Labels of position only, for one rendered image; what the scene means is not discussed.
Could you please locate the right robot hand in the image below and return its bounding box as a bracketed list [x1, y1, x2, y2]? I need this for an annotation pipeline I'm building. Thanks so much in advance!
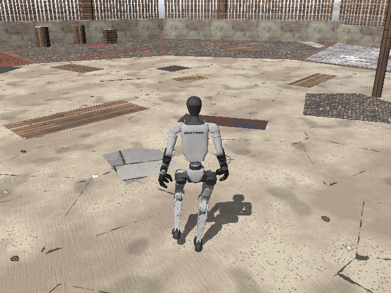
[215, 168, 229, 181]

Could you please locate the left robot hand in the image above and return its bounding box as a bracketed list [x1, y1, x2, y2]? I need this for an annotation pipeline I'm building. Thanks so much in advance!
[158, 173, 173, 188]

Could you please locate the robot right upper arm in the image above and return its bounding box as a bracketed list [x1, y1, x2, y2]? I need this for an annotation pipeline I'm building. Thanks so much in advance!
[207, 123, 224, 156]

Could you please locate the robot head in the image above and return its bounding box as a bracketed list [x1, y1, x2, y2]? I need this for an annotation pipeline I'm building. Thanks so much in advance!
[184, 96, 205, 125]

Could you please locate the robot left upper arm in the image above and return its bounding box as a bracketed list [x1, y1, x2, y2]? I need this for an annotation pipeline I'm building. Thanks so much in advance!
[165, 123, 182, 157]

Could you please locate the robot right thigh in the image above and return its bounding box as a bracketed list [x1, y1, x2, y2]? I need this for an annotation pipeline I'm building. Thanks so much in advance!
[198, 170, 217, 214]

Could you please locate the robot left forearm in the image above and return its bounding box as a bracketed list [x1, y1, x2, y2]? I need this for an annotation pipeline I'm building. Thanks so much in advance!
[159, 148, 171, 175]

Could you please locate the robot right forearm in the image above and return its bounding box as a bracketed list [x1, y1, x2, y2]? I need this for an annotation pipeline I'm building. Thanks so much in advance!
[217, 147, 228, 171]

